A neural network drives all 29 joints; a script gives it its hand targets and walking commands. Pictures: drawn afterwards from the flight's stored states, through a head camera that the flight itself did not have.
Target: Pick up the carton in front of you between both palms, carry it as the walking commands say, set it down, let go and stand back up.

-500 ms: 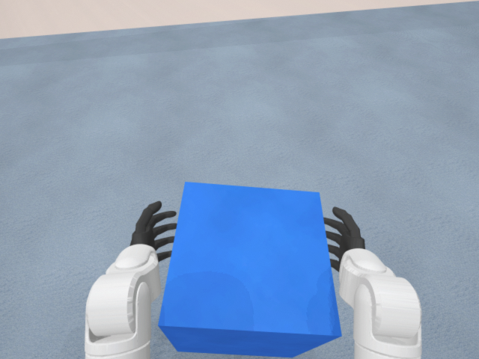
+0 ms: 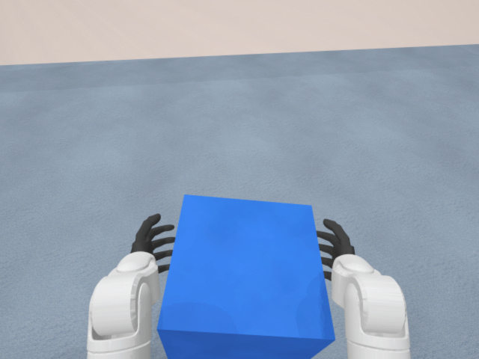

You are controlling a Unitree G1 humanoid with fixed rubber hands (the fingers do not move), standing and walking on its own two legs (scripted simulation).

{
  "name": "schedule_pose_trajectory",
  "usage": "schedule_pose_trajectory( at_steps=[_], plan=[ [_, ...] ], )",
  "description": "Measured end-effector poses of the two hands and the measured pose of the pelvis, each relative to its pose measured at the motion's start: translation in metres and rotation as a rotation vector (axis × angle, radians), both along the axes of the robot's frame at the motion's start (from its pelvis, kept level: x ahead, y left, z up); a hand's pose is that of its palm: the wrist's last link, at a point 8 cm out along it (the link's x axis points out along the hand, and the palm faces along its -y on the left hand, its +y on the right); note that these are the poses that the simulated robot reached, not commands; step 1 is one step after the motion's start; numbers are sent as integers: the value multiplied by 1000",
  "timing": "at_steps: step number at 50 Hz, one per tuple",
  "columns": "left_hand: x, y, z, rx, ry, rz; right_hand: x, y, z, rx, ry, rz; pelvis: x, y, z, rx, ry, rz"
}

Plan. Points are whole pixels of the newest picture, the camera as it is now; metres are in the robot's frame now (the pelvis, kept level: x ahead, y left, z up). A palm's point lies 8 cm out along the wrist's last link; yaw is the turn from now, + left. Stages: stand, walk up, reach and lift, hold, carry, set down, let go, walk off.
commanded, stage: carry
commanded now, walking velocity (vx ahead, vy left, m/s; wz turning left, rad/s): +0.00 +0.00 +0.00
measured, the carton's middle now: (239, 290) +0.26 +0.01 +0.00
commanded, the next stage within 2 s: hold in 1.78 s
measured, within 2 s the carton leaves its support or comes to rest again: neither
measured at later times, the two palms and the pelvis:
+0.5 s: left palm (150, 282) +0.26 +0.15 +0.04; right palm (329, 279) +0.26 -0.14 +0.04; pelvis -0.02 +0.00 +0.00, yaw +0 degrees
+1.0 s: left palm (147, 291) +0.24 +0.15 +0.04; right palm (331, 287) +0.25 -0.14 +0.04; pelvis -0.05 +0.01 +0.00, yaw +0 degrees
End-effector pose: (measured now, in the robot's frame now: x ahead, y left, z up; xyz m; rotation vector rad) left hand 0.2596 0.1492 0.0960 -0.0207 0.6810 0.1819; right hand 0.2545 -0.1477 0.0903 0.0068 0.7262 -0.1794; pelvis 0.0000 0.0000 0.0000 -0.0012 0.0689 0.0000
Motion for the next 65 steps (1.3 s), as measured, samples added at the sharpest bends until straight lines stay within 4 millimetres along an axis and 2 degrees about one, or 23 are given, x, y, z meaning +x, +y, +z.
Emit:
schedule_pose_trajectory(
  at_steps=[10, 31, 43, 65],
  plan=[
    [8, -1, -25, 21, 35, -35, 9, 7, -26, -10, 39, 32, -2, 3, -3, 0, -5, 0],
    [-3, -1, -66, 73, 46, -78, 5, 6, -58, -63, -8, 64, -31, 4, 1, 0, -39, -3],
    [-8, 1, -56, 63, -14, -64, -2, 7, -48, -47, -70, 52, -43, 6, 1, -1, -35, -3],
    [-23, 5, -57, 65, 9, -66, -16, 10, -49, -53, -49, 54, -55, 9, 1, -1, -39, -3]
  ],
)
